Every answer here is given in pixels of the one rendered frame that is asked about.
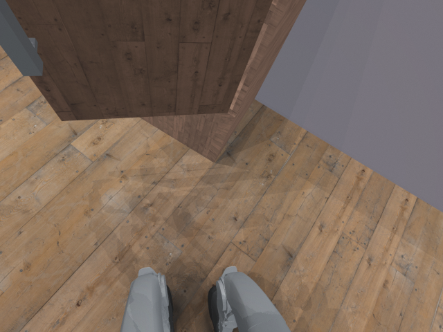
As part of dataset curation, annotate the cupboard door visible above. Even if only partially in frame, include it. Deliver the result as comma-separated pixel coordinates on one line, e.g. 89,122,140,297
6,0,273,121

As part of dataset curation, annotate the handle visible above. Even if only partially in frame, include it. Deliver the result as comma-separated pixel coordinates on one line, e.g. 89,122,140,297
0,0,43,76

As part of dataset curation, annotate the robot right thigh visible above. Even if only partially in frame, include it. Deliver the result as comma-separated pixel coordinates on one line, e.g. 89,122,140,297
216,272,291,332

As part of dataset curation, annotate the robot left shin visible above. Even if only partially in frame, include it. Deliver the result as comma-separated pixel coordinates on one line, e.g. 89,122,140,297
130,267,170,332

